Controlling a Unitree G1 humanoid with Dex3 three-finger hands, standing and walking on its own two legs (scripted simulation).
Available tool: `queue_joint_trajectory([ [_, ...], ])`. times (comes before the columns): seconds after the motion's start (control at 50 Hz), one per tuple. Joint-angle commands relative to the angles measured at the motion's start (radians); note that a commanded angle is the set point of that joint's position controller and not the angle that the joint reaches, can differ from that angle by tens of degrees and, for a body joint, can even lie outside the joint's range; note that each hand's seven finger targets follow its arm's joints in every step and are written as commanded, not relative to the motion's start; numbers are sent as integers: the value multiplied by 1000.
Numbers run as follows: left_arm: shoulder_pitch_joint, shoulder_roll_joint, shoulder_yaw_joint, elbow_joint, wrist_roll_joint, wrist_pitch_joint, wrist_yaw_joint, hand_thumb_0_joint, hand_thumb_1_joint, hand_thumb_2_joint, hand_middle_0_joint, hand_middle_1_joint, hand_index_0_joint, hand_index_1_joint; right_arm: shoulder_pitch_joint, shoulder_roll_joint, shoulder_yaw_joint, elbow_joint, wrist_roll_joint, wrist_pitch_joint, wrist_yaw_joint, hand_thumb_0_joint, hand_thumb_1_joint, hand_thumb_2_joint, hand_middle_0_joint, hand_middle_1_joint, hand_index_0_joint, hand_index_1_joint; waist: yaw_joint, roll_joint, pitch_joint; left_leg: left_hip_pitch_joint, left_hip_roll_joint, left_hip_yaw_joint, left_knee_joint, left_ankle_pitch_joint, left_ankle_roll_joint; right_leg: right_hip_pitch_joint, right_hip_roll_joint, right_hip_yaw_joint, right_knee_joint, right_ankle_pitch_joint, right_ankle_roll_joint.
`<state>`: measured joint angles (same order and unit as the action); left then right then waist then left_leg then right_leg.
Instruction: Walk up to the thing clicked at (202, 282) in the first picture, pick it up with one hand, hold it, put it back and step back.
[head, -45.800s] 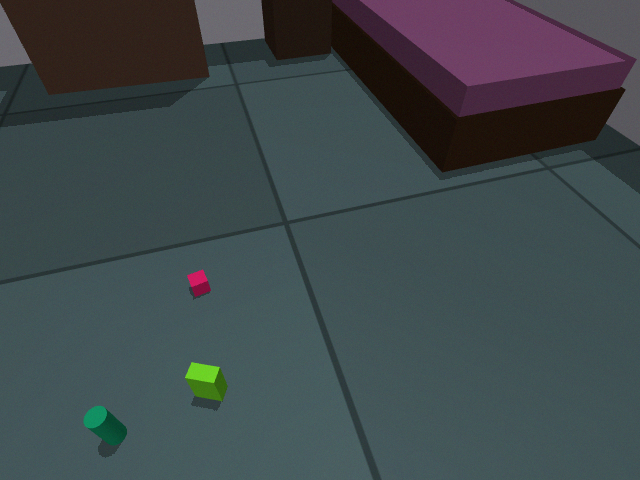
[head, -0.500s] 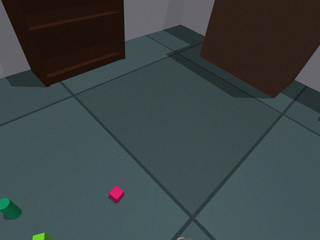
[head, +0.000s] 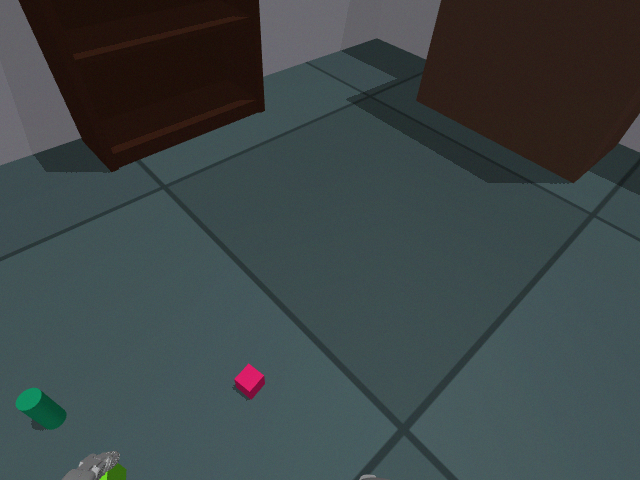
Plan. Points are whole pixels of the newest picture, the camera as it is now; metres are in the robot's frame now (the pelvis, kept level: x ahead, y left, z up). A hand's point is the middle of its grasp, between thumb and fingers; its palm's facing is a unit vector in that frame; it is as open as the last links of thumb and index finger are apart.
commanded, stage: walk up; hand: left
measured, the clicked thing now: (250, 381) +0.55 +0.19 -0.72
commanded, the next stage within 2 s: stand in 1.74 s
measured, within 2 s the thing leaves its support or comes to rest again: neither
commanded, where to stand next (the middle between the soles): +0.15 -0.02 m, yaw -4 degrees
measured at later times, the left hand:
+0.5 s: hand out of the picture +0.10 +0.26 -0.12, palm faces +0.02 -0.89 -0.46, open 7.4 cm
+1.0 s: hand (159, 451) +0.21 +0.23 -0.14, palm faces -0.14 -0.92 -0.35, open 7.4 cm
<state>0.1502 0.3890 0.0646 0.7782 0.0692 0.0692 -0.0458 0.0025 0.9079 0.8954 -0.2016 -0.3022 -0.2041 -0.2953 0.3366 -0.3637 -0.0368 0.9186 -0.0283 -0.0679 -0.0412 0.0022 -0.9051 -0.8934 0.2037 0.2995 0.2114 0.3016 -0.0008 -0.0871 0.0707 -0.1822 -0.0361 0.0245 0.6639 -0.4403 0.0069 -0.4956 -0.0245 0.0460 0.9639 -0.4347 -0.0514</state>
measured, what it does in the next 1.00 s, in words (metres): walks ahead: right foot, then left foot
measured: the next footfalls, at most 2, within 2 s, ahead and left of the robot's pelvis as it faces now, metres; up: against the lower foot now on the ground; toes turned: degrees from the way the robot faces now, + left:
right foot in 0.24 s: +0.18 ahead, -0.20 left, +0.00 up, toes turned -3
left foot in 0.54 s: +0.09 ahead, +0.08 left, +0.00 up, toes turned +5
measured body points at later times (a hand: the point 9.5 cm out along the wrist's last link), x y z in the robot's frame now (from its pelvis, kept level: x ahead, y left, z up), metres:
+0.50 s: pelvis +0.03 -0.03 +0.00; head +0.04 -0.04 +0.45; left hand +0.10 +0.31 -0.09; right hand +0.08 -0.35 -0.12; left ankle +0.05 +0.07 -0.69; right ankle +0.14 -0.20 -0.71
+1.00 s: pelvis +0.10 -0.02 +0.01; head +0.16 -0.02 +0.45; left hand +0.22 +0.27 -0.12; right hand +0.09 -0.35 -0.11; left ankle +0.05 +0.08 -0.71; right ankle +0.17 -0.13 -0.71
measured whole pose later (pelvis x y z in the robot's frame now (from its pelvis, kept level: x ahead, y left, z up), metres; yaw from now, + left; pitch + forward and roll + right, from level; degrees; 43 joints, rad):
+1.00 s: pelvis +0.10 -0.02 +0.01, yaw -2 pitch -3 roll -1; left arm 0.16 0.36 0.02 0.92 0.01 -0.03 -0.01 0.01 0.91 0.90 -0.20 -0.30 -0.20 -0.30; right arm 0.33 -0.41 -0.05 0.91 0.00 -0.02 0.00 0.01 -0.91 -0.89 0.20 0.30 0.21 0.30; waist -0.05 0.02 0.18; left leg -0.19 0.05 0.10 0.70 -0.43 0.03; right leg -0.34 0.03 -0.02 0.59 -0.20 -0.02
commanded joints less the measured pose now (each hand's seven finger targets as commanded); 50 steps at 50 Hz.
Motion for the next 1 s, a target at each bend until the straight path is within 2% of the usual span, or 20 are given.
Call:
queue_joint_trajectory([
  [0.0,-47,249,93,-74,-14,-27,-23,0,900,900,-200,-300,-200,-300,-7,-345,-106,-72,-8,-60,-46,0,-900,-900,200,300,200,300,15,123,137,72,362,-409,-313,349,221,-283,-62,155,87,71,34],
  [0.1,-73,153,57,-55,-61,-56,-28,0,900,900,-200,-300,-200,-300,-2,-278,-84,-102,-8,-56,-4,0,-900,-900,200,300,200,300,-14,333,85,-50,198,-92,-257,608,146,0,-42,-43,-153,151,35],
  [0.18,186,208,61,122,-111,-101,77,0,900,900,-200,-300,-200,-300,-109,-235,-69,-172,-22,75,44,0,-900,-900,200,300,200,300,41,362,-31,-208,62,31,121,433,107,401,49,-183,-454,434,73],
  [0.2,257,277,82,143,-101,-108,102,0,900,900,-200,-300,-200,-300,-48,-200,-60,-175,-11,97,51,0,-900,-900,200,300,200,300,72,204,-100,-263,43,21,318,292,79,518,2,-110,-496,543,64],
  [0.22,323,361,102,146,-84,-115,113,0,900,900,-200,-300,-200,-300,23,-159,-53,-188,-3,106,50,0,-900,-900,200,300,200,300,81,29,-189,-380,-3,-33,476,-88,50,623,-206,154,-472,775,14],
  [0.24,287,341,109,65,-42,-130,56,0,900,900,-200,-300,-200,-300,202,-183,-57,-147,24,68,49,0,-900,-900,200,300,200,300,23,-45,-325,-329,27,-133,542,-156,81,633,-300,383,-512,90,-83],
  [0.26,197,390,115,43,-44,-128,47,0,900,900,-200,-300,-200,-300,165,-273,-87,-131,19,63,50,0,-900,-900,200,300,200,300,40,-99,-303,-357,38,-87,631,-231,76,516,-406,596,-676,-438,-208],
  [0.28,116,395,113,31,-46,-132,47,0,900,900,-200,-300,-200,-300,113,-335,-104,-118,11,63,53,0,-900,-900,200,300,200,300,22,-73,-253,-397,87,-118,606,-214,61,445,-437,644,-710,-596,-220],
  [0.36,65,356,88,46,-36,-129,51,0,900,900,-200,-300,-200,-300,148,-295,-102,-75,14,76,80,0,-900,-900,200,300,200,300,-23,-123,-43,-217,90,-21,381,-151,63,50,-257,256,-687,-400,-140],
  [0.44,25,334,82,30,-36,-121,59,0,900,900,-200,-300,-200,-300,206,-268,-107,-66,-3,86,99,0,-900,-900,200,300,200,300,-46,-169,-26,-76,79,18,209,-56,54,-54,-236,170,-648,-241,-118],
  [0.48,-32,312,70,18,-39,-107,65,0,900,900,-200,-300,-200,-300,279,-258,-115,-40,-5,86,101,0,-900,-900,200,300,200,300,-114,-92,-33,111,33,72,90,12,46,-217,-177,89,-571,-341,-72],
  [0.5,-62,269,56,8,-36,-97,72,0,900,900,-200,-300,-200,-300,334,-269,-125,-22,-15,84,95,0,-900,-900,200,300,200,300,-166,34,8,156,37,0,-23,-24,29,-333,-122,54,-382,-389,-40],
  [0.52,-35,179,30,-9,-50,-89,77,0,900,900,-200,-300,-200,-300,355,-318,-129,-23,-28,74,82,0,-900,-900,200,300,200,300,-165,330,61,42,161,-283,-340,-360,44,-381,28,-16,-80,-361,-19],
  [0.54,-44,173,28,-16,-62,-86,80,0,900,900,-200,-300,-200,-300,213,-384,-131,-82,-35,66,70,0,-900,-900,200,300,200,300,-114,343,189,-161,371,-664,-572,-643,82,-429,120,7,132,-149,16],
  [0.58,-11,255,39,27,-68,-93,77,0,900,900,-200,-300,-200,-300,29,-409,-123,-128,-20,38,52,0,-900,-900,200,300,200,300,-60,155,255,-278,406,-681,-596,-571,126,-319,13,134,134,11,8],
  [0.64,143,279,51,119,-73,-96,58,0,900,900,-200,-300,-200,-300,-16,-331,-109,-125,-5,2,38,0,-900,-900,200,300,200,300,5,105,132,-104,280,-383,-469,-232,43,-229,22,134,141,143,26],
  [0.84,-20,182,3,32,-61,-116,38,0,900,900,-200,-300,-200,-300,59,-259,-78,-79,4,-1,30,0,-900,-900,200,300,200,300,-59,236,-25,145,253,-72,-225,726,124,11,9,-40,-284,154,31],
  [0.92,59,171,2,86,-60,-121,51,0,900,900,-200,-300,-200,-300,16,-252,-68,-86,21,28,29,0,-900,-900,200,300,200,300,-10,191,-89,59,192,-20,-36,723,101,282,60,-98,-522,298,0],
  [0.96,172,277,35,111,-51,-135,64,0,900,900,-200,-300,-200,-300,18,-184,-36,-108,39,22,30,0,-900,-900,200,300,200,300,47,-13,-214,-169,118,5,231,430,45,569,-148,213,-503,580,-94],
  [0.98,164,302,37,103,-64,-134,67,0,900,900,-200,-300,-200,-300,31,-178,-31,-107,41,31,26,0,-900,-900,200,300,200,300,51,-77,-230,-260,27,4,316,-4,18,569,-322,462,-540,558,-227],
])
